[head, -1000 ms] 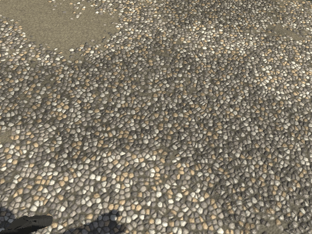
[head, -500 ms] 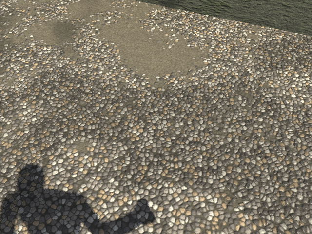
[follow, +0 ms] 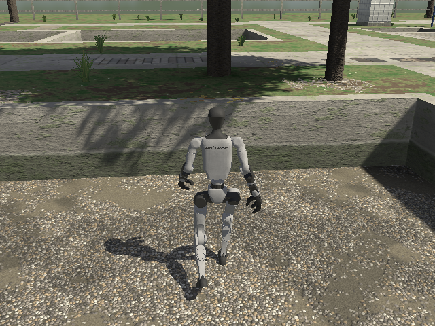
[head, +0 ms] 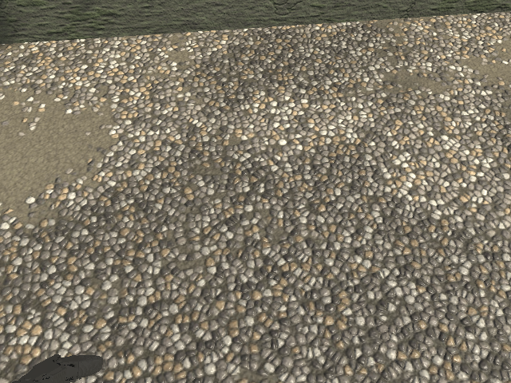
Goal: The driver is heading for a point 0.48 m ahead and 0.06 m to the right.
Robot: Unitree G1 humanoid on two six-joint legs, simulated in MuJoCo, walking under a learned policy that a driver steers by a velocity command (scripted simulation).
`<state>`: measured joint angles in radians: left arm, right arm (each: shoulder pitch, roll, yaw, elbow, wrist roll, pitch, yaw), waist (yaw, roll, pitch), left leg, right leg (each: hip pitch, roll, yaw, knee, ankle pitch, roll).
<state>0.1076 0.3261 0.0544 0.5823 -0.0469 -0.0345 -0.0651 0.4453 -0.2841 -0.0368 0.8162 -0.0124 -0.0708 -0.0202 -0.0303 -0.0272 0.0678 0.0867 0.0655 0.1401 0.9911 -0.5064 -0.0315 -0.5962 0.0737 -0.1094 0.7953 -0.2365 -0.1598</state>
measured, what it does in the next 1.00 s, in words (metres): walks ahead, turning right: left foot, then right foot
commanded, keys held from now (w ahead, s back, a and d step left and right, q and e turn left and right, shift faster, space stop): w+e+shift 0.30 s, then shift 0.70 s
